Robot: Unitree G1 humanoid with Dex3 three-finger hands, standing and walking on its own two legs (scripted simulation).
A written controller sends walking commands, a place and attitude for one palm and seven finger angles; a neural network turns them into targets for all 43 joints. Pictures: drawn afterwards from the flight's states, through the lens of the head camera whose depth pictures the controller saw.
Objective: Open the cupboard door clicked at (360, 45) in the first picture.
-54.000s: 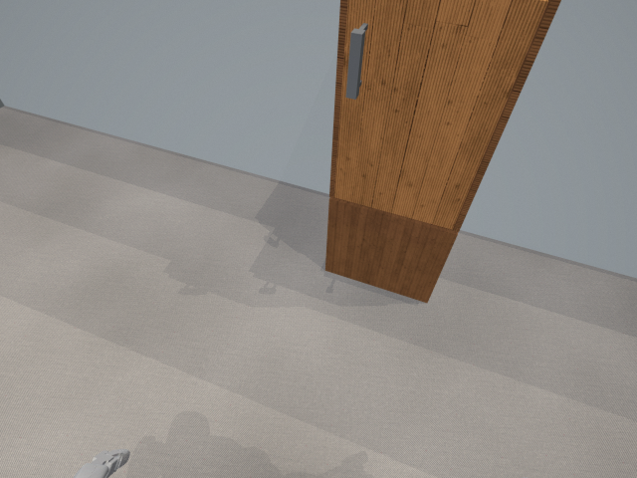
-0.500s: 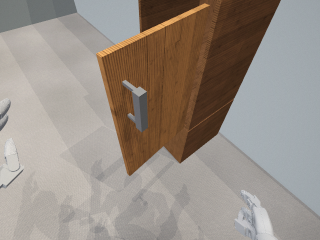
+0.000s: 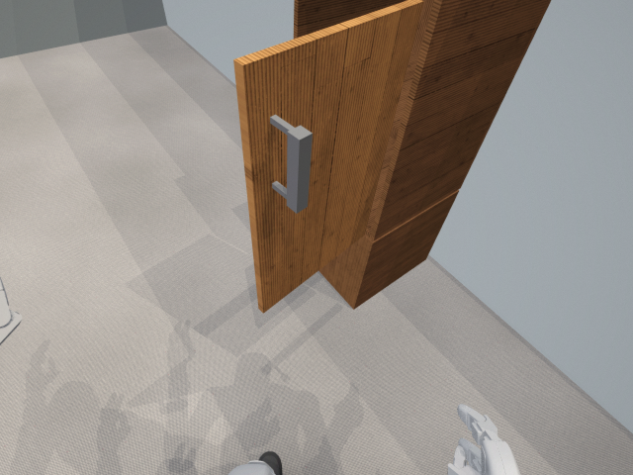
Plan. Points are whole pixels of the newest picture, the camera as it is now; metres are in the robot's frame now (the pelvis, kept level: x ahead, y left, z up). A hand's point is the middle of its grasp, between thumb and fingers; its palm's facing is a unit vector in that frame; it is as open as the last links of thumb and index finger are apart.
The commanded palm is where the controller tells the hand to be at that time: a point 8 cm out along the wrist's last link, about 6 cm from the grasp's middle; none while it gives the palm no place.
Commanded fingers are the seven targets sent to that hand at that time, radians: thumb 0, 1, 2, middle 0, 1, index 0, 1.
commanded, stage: step back with the hand held close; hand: left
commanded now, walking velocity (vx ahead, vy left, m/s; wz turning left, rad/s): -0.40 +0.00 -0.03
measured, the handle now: (288, 165) +0.51 +0.08 +0.10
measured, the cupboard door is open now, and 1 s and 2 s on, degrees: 97 97 97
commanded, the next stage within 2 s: stop stepping back and stand still in 0.06 s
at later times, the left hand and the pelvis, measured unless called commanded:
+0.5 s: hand out of the picture +0.11 +0.24 +0.18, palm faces +0.30 -0.80 -0.52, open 7.4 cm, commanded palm +0.06 +0.28 +0.19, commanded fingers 0.00 0.90 0.90 -0.20 -0.30 -0.20 -0.30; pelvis -0.10 -0.01 +0.01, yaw -3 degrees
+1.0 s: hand out of the picture +0.08 +0.24 +0.17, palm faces +0.39 -0.78 -0.49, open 7.4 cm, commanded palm +0.02 +0.28 +0.19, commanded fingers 0.00 0.90 0.90 -0.20 -0.30 -0.20 -0.30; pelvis -0.13 -0.01 +0.01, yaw -2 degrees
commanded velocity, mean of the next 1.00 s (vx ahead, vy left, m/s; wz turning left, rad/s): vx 0.07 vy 0.02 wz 0.00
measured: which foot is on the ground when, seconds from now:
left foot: down 0.00-0.06, up 0.08-0.24, down 0.26-0.56, up 0.58-0.86, down 0.88-1.00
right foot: up 0.00-0.04, down 0.06-0.28, up 0.30-0.54, down 0.56-1.00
